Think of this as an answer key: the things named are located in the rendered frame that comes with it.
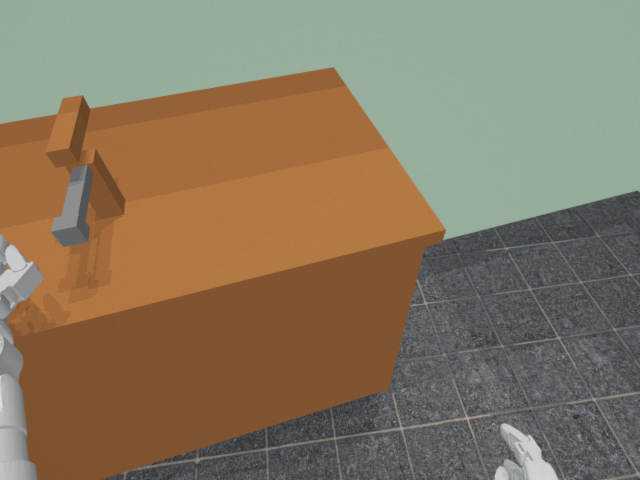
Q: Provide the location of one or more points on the right robot hand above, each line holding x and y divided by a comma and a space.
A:
528, 454

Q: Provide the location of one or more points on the left robot hand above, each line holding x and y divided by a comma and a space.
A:
17, 283

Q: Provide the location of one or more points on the left robot forearm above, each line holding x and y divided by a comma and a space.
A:
14, 461

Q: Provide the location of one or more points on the counter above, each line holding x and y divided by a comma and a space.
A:
252, 257

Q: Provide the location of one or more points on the tap lever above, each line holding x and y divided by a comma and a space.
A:
70, 228

